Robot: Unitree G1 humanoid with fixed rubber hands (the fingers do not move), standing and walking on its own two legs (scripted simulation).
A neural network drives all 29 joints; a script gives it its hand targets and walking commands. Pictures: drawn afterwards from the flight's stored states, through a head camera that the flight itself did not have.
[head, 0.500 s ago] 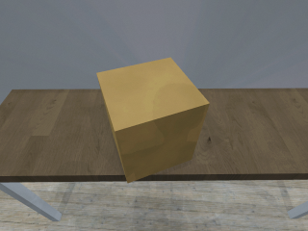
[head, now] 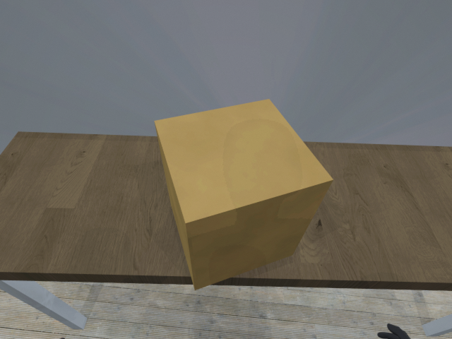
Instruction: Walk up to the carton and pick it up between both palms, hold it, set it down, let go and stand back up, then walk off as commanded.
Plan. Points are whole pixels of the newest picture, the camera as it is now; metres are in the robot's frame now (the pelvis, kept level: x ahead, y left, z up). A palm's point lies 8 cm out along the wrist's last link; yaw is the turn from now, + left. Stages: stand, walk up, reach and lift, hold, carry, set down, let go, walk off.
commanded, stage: walk up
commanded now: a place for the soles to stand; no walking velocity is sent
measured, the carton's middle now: (231, 195) +0.37 +0.00 +0.06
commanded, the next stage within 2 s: reach and lift in 1.06 s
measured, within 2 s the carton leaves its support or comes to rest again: neither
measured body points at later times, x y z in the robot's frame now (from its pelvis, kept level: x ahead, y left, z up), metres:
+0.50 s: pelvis +0.01 +0.00 +0.01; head +0.04 +0.01 +0.46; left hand +0.11 +0.32 -0.10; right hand +0.14 -0.32 -0.10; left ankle +0.01 +0.11 -0.73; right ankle +0.04 -0.10 -0.73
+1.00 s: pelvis +0.02 +0.00 +0.01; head +0.04 +0.01 +0.46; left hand +0.12 +0.33 -0.10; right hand +0.14 -0.32 -0.10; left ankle +0.01 +0.11 -0.73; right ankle +0.04 -0.10 -0.73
